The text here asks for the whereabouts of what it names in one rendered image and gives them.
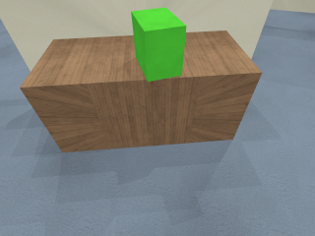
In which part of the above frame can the carton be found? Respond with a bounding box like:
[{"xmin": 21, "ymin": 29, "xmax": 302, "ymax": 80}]
[{"xmin": 131, "ymin": 7, "xmax": 187, "ymax": 82}]

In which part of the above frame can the pedestal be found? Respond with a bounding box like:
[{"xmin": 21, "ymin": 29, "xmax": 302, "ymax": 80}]
[{"xmin": 20, "ymin": 30, "xmax": 262, "ymax": 152}]

